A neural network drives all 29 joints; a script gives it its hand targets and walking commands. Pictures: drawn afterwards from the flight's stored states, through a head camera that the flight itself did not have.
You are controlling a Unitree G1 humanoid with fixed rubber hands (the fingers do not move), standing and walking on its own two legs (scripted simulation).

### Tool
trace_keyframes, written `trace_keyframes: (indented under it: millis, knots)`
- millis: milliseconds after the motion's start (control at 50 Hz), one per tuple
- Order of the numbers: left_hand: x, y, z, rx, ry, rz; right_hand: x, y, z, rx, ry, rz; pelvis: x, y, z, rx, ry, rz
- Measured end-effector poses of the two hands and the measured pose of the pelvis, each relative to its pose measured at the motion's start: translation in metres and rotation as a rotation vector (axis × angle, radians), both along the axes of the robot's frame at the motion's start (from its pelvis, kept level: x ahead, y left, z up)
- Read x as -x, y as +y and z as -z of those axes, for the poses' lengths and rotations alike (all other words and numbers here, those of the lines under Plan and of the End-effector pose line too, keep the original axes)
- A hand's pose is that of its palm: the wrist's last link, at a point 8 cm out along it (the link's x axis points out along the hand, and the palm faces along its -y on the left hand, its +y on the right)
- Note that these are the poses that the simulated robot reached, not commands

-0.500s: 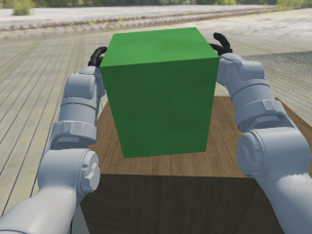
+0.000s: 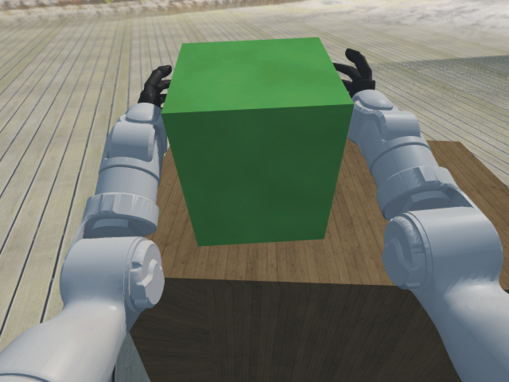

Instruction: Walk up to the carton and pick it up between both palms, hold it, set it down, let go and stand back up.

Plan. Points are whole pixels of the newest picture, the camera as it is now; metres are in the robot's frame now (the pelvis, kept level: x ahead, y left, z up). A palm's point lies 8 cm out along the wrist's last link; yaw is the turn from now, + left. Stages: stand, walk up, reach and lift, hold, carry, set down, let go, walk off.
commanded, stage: set down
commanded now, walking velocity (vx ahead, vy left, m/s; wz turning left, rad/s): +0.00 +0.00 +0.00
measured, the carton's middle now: (256, 145) +0.41 +0.03 +0.24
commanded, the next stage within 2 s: none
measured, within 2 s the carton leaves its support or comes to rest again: neither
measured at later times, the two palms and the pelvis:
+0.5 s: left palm (150, 129) +0.40 +0.19 +0.26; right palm (348, 124) +0.42 -0.11 +0.28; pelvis +0.00 +0.00 +0.00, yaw +0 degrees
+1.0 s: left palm (161, 140) +0.43 +0.18 +0.23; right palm (344, 132) +0.44 -0.12 +0.25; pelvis +0.01 +0.00 +0.00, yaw +0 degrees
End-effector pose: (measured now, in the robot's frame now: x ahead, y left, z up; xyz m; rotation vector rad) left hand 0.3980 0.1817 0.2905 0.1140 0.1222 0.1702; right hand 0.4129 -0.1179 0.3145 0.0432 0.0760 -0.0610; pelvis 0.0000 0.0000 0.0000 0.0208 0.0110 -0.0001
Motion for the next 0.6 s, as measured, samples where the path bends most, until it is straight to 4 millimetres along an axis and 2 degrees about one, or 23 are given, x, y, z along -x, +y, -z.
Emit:
trace_keyframes:
  millis: [180, 420, 600]
  knots:
    - [-0.009, 0.006, 0.013, 0.009, 0.020, 0.001, -0.008, 0.005, 0.019, -0.007, 0.015, 0.002, -0.006, 0.003, -0.001, 0.004, 0.005, 0.000]
    - [-0.003, 0.009, 0.017, 0.015, 0.017, -0.003, -0.003, 0.008, 0.027, -0.011, 0.008, -0.001, -0.003, 0.004, -0.001, 0.005, -0.005, 0.000]
    - [-0.010, 0.006, 0.036, 0.012, 0.051, 0.001, -0.009, 0.005, 0.046, 0.026, 0.036, 0.003, -0.003, 0.004, -0.001, 0.005, -0.005, 0.000]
